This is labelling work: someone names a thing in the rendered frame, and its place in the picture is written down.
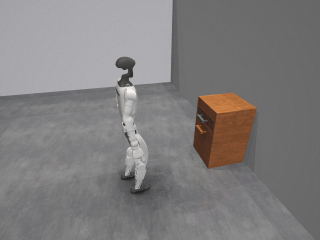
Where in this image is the handle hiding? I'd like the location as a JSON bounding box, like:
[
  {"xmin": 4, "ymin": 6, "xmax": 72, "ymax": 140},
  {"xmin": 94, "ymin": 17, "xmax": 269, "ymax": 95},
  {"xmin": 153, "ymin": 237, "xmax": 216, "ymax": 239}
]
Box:
[
  {"xmin": 196, "ymin": 114, "xmax": 208, "ymax": 123},
  {"xmin": 195, "ymin": 125, "xmax": 203, "ymax": 134}
]

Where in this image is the robot right hand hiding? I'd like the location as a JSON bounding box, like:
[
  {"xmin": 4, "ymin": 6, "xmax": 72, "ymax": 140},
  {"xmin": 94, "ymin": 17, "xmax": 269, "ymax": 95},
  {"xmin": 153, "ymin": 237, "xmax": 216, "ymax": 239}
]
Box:
[{"xmin": 132, "ymin": 147, "xmax": 146, "ymax": 166}]

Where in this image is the humanoid robot torso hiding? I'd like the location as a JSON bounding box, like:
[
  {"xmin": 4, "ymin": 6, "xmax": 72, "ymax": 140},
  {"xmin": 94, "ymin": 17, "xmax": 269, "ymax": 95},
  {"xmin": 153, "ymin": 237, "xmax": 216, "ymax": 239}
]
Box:
[{"xmin": 116, "ymin": 83, "xmax": 138, "ymax": 138}]

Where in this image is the drawer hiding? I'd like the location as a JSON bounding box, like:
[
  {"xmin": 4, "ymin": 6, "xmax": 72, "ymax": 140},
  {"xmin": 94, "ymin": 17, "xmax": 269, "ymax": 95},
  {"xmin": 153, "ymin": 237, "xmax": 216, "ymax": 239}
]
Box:
[{"xmin": 197, "ymin": 106, "xmax": 215, "ymax": 132}]

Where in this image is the cabinet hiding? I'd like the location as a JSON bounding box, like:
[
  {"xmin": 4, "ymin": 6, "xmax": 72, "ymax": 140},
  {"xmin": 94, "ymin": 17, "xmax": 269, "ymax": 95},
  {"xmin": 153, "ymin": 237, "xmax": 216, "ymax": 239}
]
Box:
[{"xmin": 193, "ymin": 93, "xmax": 257, "ymax": 169}]

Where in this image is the right robot forearm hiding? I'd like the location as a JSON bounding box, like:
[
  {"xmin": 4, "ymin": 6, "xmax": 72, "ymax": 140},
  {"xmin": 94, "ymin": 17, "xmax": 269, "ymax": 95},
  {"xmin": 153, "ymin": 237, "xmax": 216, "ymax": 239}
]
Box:
[{"xmin": 125, "ymin": 118, "xmax": 139, "ymax": 149}]

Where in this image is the robot right upper arm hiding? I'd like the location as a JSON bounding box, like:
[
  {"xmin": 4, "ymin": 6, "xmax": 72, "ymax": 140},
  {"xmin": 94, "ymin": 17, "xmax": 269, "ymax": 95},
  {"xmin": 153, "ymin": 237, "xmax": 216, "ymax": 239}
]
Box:
[{"xmin": 122, "ymin": 88, "xmax": 137, "ymax": 124}]

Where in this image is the robot head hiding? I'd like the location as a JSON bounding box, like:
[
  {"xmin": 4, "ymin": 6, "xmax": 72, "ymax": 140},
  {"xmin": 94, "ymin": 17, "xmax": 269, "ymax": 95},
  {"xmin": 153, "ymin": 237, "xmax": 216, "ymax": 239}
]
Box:
[{"xmin": 115, "ymin": 56, "xmax": 136, "ymax": 88}]

